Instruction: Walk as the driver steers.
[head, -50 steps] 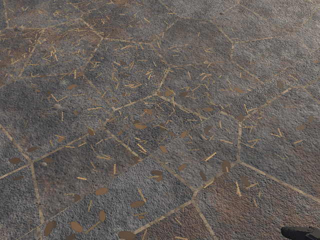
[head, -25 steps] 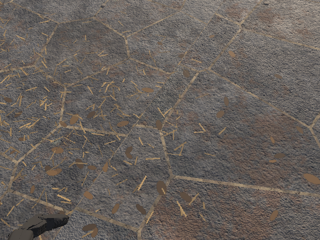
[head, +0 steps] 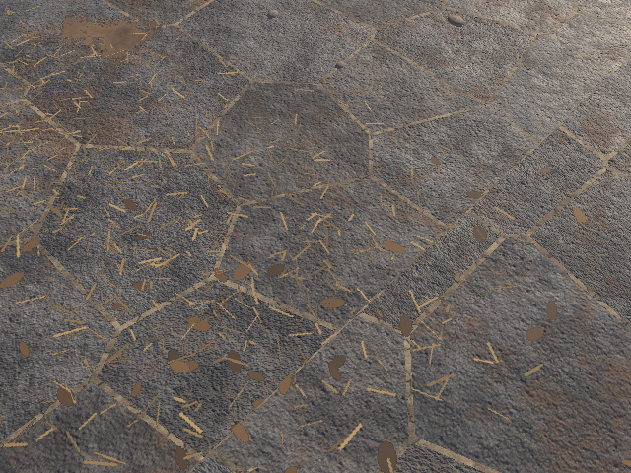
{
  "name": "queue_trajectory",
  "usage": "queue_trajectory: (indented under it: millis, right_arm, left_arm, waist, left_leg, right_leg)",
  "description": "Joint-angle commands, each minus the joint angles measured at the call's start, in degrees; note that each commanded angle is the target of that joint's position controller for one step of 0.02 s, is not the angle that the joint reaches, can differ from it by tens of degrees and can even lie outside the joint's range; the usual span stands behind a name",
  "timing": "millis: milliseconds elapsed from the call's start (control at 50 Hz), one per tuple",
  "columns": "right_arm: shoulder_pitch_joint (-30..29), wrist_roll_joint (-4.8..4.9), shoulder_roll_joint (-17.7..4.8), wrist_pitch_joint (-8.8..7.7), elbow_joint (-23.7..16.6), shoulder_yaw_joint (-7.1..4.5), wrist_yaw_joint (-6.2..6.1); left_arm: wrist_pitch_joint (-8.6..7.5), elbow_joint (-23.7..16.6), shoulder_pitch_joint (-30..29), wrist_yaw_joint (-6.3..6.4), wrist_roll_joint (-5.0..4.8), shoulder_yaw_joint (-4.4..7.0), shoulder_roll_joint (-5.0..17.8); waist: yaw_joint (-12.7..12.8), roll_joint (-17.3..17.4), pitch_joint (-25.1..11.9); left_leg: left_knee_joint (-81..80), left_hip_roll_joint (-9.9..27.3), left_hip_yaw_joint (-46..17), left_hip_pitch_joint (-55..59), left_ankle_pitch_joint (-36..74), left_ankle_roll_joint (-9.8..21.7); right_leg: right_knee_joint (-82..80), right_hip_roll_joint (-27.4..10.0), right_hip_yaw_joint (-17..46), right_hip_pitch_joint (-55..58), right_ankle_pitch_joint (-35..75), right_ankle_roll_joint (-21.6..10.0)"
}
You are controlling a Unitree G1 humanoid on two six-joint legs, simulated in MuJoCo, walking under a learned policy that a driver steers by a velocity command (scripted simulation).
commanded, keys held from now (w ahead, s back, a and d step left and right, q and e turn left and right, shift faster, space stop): q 0.74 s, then no key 0.26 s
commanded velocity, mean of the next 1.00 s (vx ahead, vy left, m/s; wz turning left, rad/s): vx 0.01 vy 0.00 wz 0.51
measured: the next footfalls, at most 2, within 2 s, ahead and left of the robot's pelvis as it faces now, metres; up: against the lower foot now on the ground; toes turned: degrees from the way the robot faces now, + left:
right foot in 0.48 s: +0.12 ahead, -0.12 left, +0.00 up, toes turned +18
left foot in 0.96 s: +0.05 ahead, +0.12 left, +0.00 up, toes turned +33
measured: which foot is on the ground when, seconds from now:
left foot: down 0.00-0.50, up 0.52-0.94, down 0.96-1.00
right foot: up 0.00-0.46, down 0.48-0.98, up 1.00-1.00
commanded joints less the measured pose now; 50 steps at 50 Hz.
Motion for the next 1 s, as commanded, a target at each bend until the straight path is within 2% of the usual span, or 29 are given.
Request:
queue_trajectory:
  millis: [20, 40, 60, 80, 100, 120, 180, 260, 360, 420, 460, 480, 500, 520, 540, 560, 580, 600, 620, 660, 680, 720, 760, 820, 900, 940, 960, 980, 1000]
  right_arm:
    - [2.66, -1.11, -11.55, -6.7, -3.01, -3.78, 0.45]
    - [-0.27, 0.75, -9.01, -6.04, -4.09, -2.88, 0.89]
    - [-1.14, 1.84, -7.41, -5.43, -4.18, -1.96, 1.32]
    - [-2.37, 1.17, -8.14, -4.46, -5.18, -2.21, 1.71]
    - [-2.48, 0.22, -8.4, -3.93, -6.17, -2.29, 2.14]
    - [-1.75, -0.18, -8.66, -3.78, -6.7, -2.52, 2.44]
    - [1.17, 0.07, -9.65, -4.28, -7.17, -3.08, 3.06]
    - [2.56, 0.92, -10.07, -4.49, -8.09, -3.61, 3.68]
    - [2.49, 0.64, -10.61, -3.98, -8.07, -3.73, 3.4]
    - [-0.4, 0.43, -11.45, -3.19, -8.01, -3.59, 3.18]
    - [-3.37, 0.38, -11.03, -2.16, -7.82, -2.87, 3.56]
    - [-2.37, 0.02, -9.3, -1.62, -7.26, -1.96, 3.8]
    - [1.86, 0.12, -4.44, -1.16, -8.29, -0.51, 3.46]
    - [3.52, -0.7, -4.19, -2.04, -8.95, -0.42, 2.37]
    - [1.57, -1.01, -7.25, -2.11, -8.42, -1.16, 1.54]
    - [1.23, -1.18, -9.15, -1.73, -7.46, -1.74, 0.26]
    - [3.48, -1.35, -10.92, -1.38, -5.89, -2.35, -0.76]
    - [4.18, -1.54, -9.98, -1.32, -5.38, -2.07, -1.05]
    - [4.22, -1.96, -8.27, -1.31, -5.3, -1.3, -0.46]
    - [3.26, -0.43, -5.77, -0.95, -5.43, -0.2, 1.3]
    - [2.18, 0.23, -5.11, -0.73, -5.65, 0.17, 2.08]
    - [0.97, 0.75, -4.86, -0.2, -5.94, 0.52, 2.95]
    - [0.43, 0.34, -4.81, 0.33, -6.26, 0.92, 3.1]
    - [1.45, -0.82, -4.99, 0.86, -5.98, 1.34, 2.81]
    - [1.87, 0.3, -5.71, 0.36, -5.03, 1.1, 2.8]
    - [1.82, 1.87, -5.47, -0.38, -4.77, 0.95, 3.3]
    - [1.25, 3.04, -5.12, -0.89, -4.94, 0.91, 3.71]
    - [1.37, 3.92, -5.7, -1.36, -6.07, 0.67, 4.11]
    - [1.74, 5.31, -11.85, -1.67, -7.92, -0.36, 3.05]
  left_arm:
    - [-2.89, -5.97, -4.68, 1.27, -0.86, 2.55, 8.49]
    - [-2.95, -5.43, -3.38, 1.95, 0.2, 3.38, 10.12]
    - [-2.71, -5.64, -3.13, 2.22, 1.34, 2.61, 7.64]
    - [-2.72, -5.01, -0.83, 1.68, 1.7, 2.07, 6.44]
    - [-2.8, -4.03, 1.35, 1.18, 0.9, 2.18, 6.3]
    - [-2.71, -3.41, 2.36, 0.61, 0.23, 2.19, 6.48]
    - [-1.79, -2.51, 2.84, -0.29, -0.05, 1.58, 5.87]
    - [-0.91, -2.04, 2.66, 0.12, -0.09, 0.52, 6.31]
    - [-2.19, -2.66, 1.63, 0.29, -0.46, -0.58, 7.25]
    - [-3.09, -3.0, 2.19, 0.04, -1.03, -1.14, 7.35]
    - [-3.91, -3.36, 3.49, -0.64, -2.42, -1.22, 7.82]
    - [-4.43, -4.11, 4.03, -0.79, -2.62, -0.8, 9.32]
    - [-5.32, -5.42, 6.8, 0.06, -2.2, 0.56, 14.98]
    - [-6.07, -5.84, 9.79, 0.2, -0.58, 1.75, 18.14]
    - [-6.12, -4.91, 9.86, 0.42, 0.37, 1.88, 16.46]
    - [-6.1, -5.66, 5.64, -0.13, -0.67, 1.17, 13.07]
    - [-5.93, -8.07, -0.83, -0.71, -1.47, -0.23, 8.46]
    - [-5.72, -9.59, -3.85, -0.99, -1.91, -0.65, 7.1]
    - [-5.47, -10.65, -4.91, -0.97, -1.4, -0.36, 8.08]
    - [-5.31, -11.33, -3.8, -0.37, -0.43, 0.55, 9.84]
    - [-5.13, -11.11, -1.9, -0.12, -0.25, 1.0, 10.53]
    - [-4.63, -10.04, 3.09, 0.0, 0.08, 1.98, 11.54]
    - [-4.18, -9.17, 6.41, -0.4, 0.2, 2.98, 12.06]
    - [-4.1, -9.69, 4.56, -1.44, 0.2, 4.05, 12.22]
    - [-3.89, -10.53, 0.87, -1.69, 0.76, 4.47, 11.68]
    - [-3.16, -10.25, -2.35, -2.0, 0.3, 3.88, 10.45]
    - [-2.61, -9.74, -3.26, -2.73, -0.14, 2.72, 7.93]
    - [-2.0, -8.81, -0.94, -3.63, 0.06, 1.18, 4.2]
    - [-2.01, -9.41, 7.91, -3.65, -0.06, 0.32, 0.91]
  waist:
    - [-1.29, 9.2, -3.88]
    - [0.15, 8.44, -6.16]
    - [1.83, 7.8, -5.62]
    - [2.99, 6.04, -5.93]
    - [3.21, 5.76, -6.79]
    - [2.91, 5.45, -7.22]
    - [1.84, 5.76, -6.8]
    - [0.07, 6.23, -6.42]
    - [-1.83, 6.89, -7.66]
    - [-0.79, 6.64, -7.44]
    - [1.79, 5.82, -6.54]
    - [2.16, 5.46, -7.36]
    - [1.25, -5.0, -14.28]
    - [2.26, -8.22, -14.06]
    - [2.6, -1.44, -9.56]
    - [0.91, -3.47, -6.65]
    - [-1.35, -4.77, -5.53]
    - [-2.43, -6.0, -5.13]
    - [-2.69, -5.66, -5.67]
    - [-1.04, -3.05, -5.87]
    - [0.3, -3.03, -5.57]
    - [2.52, -3.94, -5.07]
    - [3.62, -4.15, -4.15]
    - [2.66, -5.43, -3.85]
    - [1.4, -5.88, -4.72]
    - [-0.71, -4.45, -5.13]
    - [-1.74, -3.18, -6.04]
    - [-1.84, -1.28, -9.03]
    - [2.43, 9.08, -15.57]
  left_leg:
    - [-17.6, 15.95, -23.42, 16.29, 20.76, 14.63]
    - [-17.32, 14.67, -20.91, 15.46, 23.68, 13.16]
    - [-16.73, 13.79, -19.37, 13.28, 28.66, 12.4]
    - [-16.83, 12.81, -17.6, 10.54, 31.33, 12.22]
    - [-16.38, 11.93, -16.28, 10.78, 35.07, 13.11]
    - [-15.78, 11.5, -15.4, 11.16, 37.43, 13.65]
    - [-14.46, 10.55, -15.8, 11.84, 37.88, 13.78]
    - [-12.4, 12.58, -21.55, 13.63, 37.88, 15.13]
    - [-9.4, 13.14, -27.58, 16.38, 40.98, 15.45]
    - [-8.29, 11.31, -29.0, 12.95, 36.38, 13.61]
    - [-7.91, 7.86, -29.0, 5.91, 29.27, 11.02]
    - [-6.7, 5.03, -28.41, 2.77, 21.9, 7.89]
    - [3.38, -3.55, -20.75, -2.74, 2.04, 0.22]
    - [14.57, -8.29, -14.14, -15.37, -21.94, -5.94]
    - [25.0, -4.28, -11.51, -18.33, -23.33, -7.46]
    - [31.17, -2.19, -9.06, -18.48, -20.51, -8.14]
    - [34.51, -1.24, -8.21, -16.44, -17.19, -8.93]
    - [36.06, -0.86, -7.27, -13.72, -13.74, -9.3]
    - [38.87, -0.81, -4.81, -11.0, -10.12, -9.23]
    - [35.89, -0.18, -2.59, -11.7, -4.86, -9.46]
    - [31.8, 0.58, -2.1, -13.03, -3.4, -9.79]
    - [24.08, 2.55, -2.11, -15.31, -3.17, -10.19]
    - [17.72, 4.15, -1.88, -15.94, -3.89, -9.43]
    - [10.42, 3.83, -0.03, -11.69, -4.15, -6.77]
    - [3.14, 2.48, 0.03, -6.99, 0.29, -4.21]
    - [-6.82, 0.53, 0.79, 0.01, 10.55, -1.95]
    - [-12.39, -0.63, 0.79, 6.36, 19.9, -0.17]
    - [-12.25, 1.66, -1.31, 14.83, 30.16, 2.27]
    - [-8.9, 13.84, -16.18, 25.44, 53.6, 13.84]
  right_leg:
    - [16.23, 1.85, 8.76, -18.93, -3.75, 1.54]
    - [19.67, 1.25, 9.39, -17.48, -1.99, 1.91]
    - [21.21, 1.17, 9.74, -16.36, 0.21, 1.9]
    - [21.22, 1.1, 9.36, -13.67, 3.47, 2.35]
    - [20.65, 1.82, 8.49, -12.86, 6.56, 3.07]
    - [19.71, 2.0, 7.76, -12.44, 8.98, 3.97]
    - [12.68, 1.48, 6.73, -10.97, 10.98, 6.39]
    - [5.64, 0.34, 7.13, -10.0, 6.92, 6.76]
    - [0.45, 1.43, 7.05, -9.76, 4.49, 5.44]
    - [-6.79, 3.11, 6.18, -4.42, 8.39, 3.43]
    - [-17.93, 4.31, 4.57, 5.76, 22.93, 0.0]
    - [-19.83, 1.35, 6.26, 11.32, 32.41, -3.67]
    - [-20.78, -12.39, 19.26, 22.77, 56.2, -16.38]
    - [-22.36, -24.79, 32.2, 30.49, 64.9, -28.8]
    - [-24.35, -25.55, 29.42, 26.83, 59.85, -26.95]
    - [-25.32, -21.43, 23.37, 21.86, 52.61, -21.66]
    - [-25.58, -17.52, 17.34, 17.03, 50.09, -17.5]
    - [-25.66, -15.22, 12.64, 13.22, 51.36, -15.77]
    - [-26.0, -13.49, 9.33, 10.84, 52.51, -16.03]
    - [-26.51, -11.37, 4.52, 13.22, 51.04, -16.3]
    - [-26.37, -11.11, 3.06, 16.06, 50.36, -16.32]
    - [-25.81, -13.43, 2.7, 21.74, 51.26, -16.84]
    - [-25.94, -16.34, 3.96, 23.98, 51.58, -17.95]
    - [-26.59, -17.07, 3.9, 21.89, 50.03, -18.31]
    - [-25.79, -16.74, 3.77, 20.45, 42.93, -15.82]
    - [-21.92, -14.46, 1.98, 16.12, 34.81, -12.27]
    - [-19.37, -12.13, 0.7, 11.93, 29.93, -9.26]
    - [-16.74, -9.13, -1.73, 7.12, 25.22, -5.51]
    - [-9.34, -2.67, -6.47, 1.19, 9.17, 0.95]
